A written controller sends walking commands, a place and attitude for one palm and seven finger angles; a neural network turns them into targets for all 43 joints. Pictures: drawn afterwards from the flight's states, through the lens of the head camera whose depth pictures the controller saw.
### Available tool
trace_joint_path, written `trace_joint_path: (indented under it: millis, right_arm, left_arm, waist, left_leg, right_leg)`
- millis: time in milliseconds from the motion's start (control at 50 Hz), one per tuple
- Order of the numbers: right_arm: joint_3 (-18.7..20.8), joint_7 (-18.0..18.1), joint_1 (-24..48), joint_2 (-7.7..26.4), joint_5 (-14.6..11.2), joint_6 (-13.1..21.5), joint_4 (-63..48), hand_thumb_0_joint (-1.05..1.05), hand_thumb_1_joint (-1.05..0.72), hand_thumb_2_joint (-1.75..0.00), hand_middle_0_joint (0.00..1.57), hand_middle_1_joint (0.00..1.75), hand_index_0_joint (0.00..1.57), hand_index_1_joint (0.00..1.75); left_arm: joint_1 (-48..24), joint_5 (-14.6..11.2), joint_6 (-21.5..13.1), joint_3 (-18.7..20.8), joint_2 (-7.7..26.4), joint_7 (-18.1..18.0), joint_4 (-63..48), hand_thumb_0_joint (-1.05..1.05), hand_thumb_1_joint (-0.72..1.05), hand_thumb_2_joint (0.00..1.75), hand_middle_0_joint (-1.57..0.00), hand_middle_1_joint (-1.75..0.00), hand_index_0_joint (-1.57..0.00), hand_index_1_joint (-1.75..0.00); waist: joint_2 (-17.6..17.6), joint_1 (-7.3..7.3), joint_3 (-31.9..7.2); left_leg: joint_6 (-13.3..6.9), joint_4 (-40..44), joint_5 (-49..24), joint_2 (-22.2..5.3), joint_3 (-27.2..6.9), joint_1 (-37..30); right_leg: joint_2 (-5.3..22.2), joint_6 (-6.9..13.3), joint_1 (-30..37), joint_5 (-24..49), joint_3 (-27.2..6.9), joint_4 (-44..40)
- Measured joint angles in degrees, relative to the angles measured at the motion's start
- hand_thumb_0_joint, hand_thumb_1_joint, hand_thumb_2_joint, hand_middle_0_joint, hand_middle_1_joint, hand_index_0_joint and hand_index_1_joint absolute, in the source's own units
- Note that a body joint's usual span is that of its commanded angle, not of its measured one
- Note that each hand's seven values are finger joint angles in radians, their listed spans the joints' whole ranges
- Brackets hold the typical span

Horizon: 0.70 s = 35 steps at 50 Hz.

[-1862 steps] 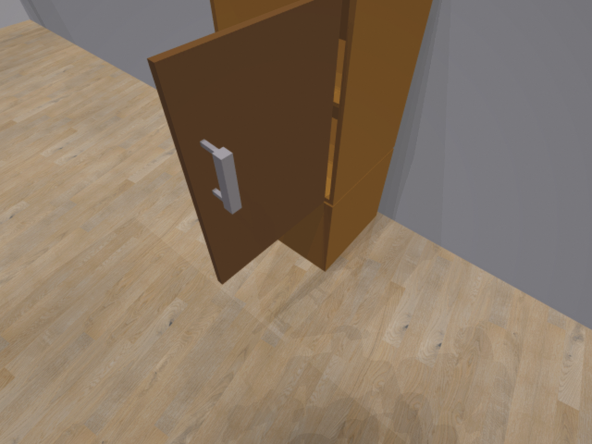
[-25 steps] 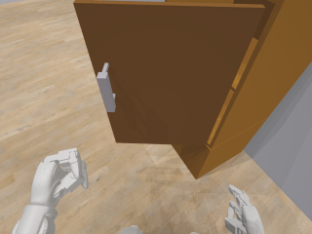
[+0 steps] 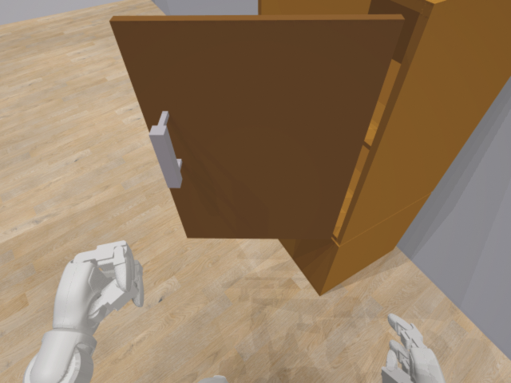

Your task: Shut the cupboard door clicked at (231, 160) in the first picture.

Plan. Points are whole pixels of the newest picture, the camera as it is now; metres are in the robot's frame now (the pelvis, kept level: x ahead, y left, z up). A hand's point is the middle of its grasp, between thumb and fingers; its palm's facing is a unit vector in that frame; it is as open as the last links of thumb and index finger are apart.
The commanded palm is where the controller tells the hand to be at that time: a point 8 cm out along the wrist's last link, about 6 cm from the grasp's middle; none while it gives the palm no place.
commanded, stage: raise the hand and make a fist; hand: left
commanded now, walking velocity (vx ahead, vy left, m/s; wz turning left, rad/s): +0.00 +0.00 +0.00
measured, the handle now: (169, 150) +0.49 +0.20 +0.08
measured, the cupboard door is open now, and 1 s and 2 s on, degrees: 59 59 54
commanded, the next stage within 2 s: bring the fist close to the handle in 0.02 s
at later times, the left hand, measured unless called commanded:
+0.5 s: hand (155, 244) +0.29 +0.17 +0.08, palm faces +0.01 -1.00 -0.01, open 3.1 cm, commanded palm +0.27 +0.22 +0.08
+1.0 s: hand (184, 195) +0.38 +0.15 +0.09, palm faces +0.03 -1.00 +0.00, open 3.1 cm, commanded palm +0.36 +0.20 +0.08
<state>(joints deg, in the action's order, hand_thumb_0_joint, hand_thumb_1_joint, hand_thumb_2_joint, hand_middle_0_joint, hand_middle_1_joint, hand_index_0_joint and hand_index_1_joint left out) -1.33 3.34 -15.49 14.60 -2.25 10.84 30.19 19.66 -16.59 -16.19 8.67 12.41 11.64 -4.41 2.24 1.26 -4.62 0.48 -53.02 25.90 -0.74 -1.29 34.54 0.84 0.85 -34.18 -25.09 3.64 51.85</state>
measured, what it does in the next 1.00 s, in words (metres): stands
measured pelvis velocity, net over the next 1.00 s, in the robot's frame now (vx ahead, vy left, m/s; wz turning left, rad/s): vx -0.01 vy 0.00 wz -0.02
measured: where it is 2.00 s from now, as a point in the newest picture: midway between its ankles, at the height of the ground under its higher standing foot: outside the picture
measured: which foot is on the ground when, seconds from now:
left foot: down 0.00-1.00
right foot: down 0.00-1.00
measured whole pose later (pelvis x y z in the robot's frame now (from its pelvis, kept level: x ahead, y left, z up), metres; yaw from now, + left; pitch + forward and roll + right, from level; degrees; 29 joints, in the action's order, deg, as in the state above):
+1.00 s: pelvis -0.01 +0.00 +0.00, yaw -1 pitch +10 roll +0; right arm -0.9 1.9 -15.7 14.4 -2.1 6.9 36.2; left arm -20.8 -10.5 -15.9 8.8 11.2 4.2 30.6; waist 1.9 -1.1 -4.4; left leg 0.1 -51.8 24.4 -0.7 0.1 37.3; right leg 0.8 0.5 -37.7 -23.4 2.2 51.2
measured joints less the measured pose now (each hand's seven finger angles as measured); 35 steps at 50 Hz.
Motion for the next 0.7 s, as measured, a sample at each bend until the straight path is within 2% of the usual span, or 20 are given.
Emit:
trace_joint_path:
  millis: [220, 320, 500, 700]
  right_arm:
    - [-0.56, 0.10, 0.52, -0.40, -0.15, 0.88, 0.22, 0.02, -0.91, -0.90, 0.20, 0.30, 0.20, 0.30]
    - [-0.75, 0.22, 1.19, -0.36, -0.22, 1.19, 1.49, 0.02, -0.91, -0.90, 0.20, 0.30, 0.20, 0.30]
    - [-0.99, -0.15, 0.92, -0.52, -0.19, 0.34, 2.51, 0.02, -0.91, -0.90, 0.20, 0.30, 0.20, 0.30]
    - [-0.25, -1.07, -0.11, -0.16, 0.07, -1.56, 3.83, 0.02, -0.91, -0.90, 0.20, 0.30, 0.20, 0.30]
  left_arm:
    - [-1.68, -0.04, 0.31, -0.55, -0.16, 0.38, 1.10, 0.02, 0.90, 0.90, -1.30, -1.50, -1.30, -1.50]
    - [-7.88, 0.68, 0.81, -0.97, -0.32, -0.24, 4.80, 0.01, 0.90, 0.90, -1.30, -1.50, -1.30, -1.50]
    - [-18.26, 2.06, 3.49, -0.96, -0.32, -2.25, 12.45, 0.01, 0.90, 0.90, -1.30, -1.50, -1.30, -1.50]
    - [-25.46, 4.40, 2.51, -1.71, -1.85, -5.35, 19.41, 0.01, 0.90, 0.90, -1.30, -1.50, -1.30, -1.50]
  waist:
    - [0.40, 0.41, 0.09]
    - [0.39, 0.42, 0.32]
    - [0.12, -0.76, 0.55]
    - [-0.20, -1.31, 0.44]
  left_leg:
    - [0.10, -0.59, -0.23, 0.08, -0.43, 0.65]
    - [0.06, -1.34, -0.30, 0.20, -0.66, 1.67]
    - [-0.19, 0.11, -1.01, 0.22, 0.20, 1.16]
    - [-0.49, 1.35, -1.27, 0.35, 1.20, 0.72]
  right_leg:
    - [0.07, 0.11, -0.44, 0.12, 0.40, 0.49]
    - [0.19, 0.10, -1.29, 0.18, 0.60, 1.09]
    - [0.18, -0.14, -1.23, 1.03, -0.25, -0.05]
    - [0.29, -0.47, -1.36, 1.34, -1.25, -0.76]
